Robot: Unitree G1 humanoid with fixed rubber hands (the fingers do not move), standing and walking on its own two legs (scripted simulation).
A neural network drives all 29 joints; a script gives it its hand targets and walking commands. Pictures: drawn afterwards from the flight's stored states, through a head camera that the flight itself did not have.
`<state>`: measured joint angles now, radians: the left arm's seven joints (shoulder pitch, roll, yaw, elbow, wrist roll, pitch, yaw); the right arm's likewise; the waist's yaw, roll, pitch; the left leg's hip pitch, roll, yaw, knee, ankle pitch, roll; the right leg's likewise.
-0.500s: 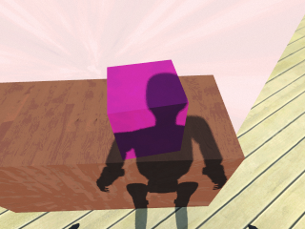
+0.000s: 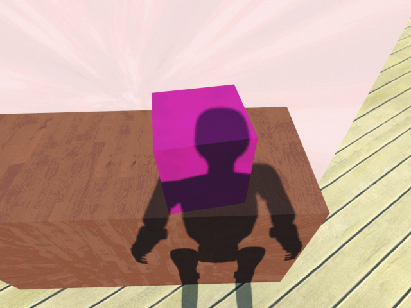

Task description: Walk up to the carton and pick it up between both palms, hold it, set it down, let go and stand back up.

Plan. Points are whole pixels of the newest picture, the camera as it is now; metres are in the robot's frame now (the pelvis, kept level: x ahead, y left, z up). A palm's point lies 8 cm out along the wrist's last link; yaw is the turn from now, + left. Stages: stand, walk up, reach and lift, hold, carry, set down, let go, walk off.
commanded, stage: stand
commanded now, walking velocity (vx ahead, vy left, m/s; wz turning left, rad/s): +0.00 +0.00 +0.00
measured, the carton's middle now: (200, 150) +0.49 +0.04 +0.00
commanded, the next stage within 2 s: none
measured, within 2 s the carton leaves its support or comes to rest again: neither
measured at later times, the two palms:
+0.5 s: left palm out of the picture +0.07 +0.28 -0.13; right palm out of the picture +0.06 -0.26 -0.12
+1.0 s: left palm out of the picture +0.06 +0.28 -0.13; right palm out of the picture +0.04 -0.25 -0.11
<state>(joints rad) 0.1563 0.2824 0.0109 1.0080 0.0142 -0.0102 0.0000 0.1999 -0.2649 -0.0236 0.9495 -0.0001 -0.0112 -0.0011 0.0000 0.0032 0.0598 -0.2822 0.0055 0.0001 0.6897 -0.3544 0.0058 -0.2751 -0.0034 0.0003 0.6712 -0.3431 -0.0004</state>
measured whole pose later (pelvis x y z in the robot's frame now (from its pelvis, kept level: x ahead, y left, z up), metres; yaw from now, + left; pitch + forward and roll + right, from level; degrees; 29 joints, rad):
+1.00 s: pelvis -0.01 +0.01 +0.01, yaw +0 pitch -5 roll -1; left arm 0.12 0.28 0.01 1.10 0.00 0.00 0.00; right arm 0.20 -0.27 -0.02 1.02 0.00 -0.01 0.00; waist 0.00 0.00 0.08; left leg -0.25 0.00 0.00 0.64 -0.31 0.02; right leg -0.22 0.00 0.00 0.58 -0.28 0.00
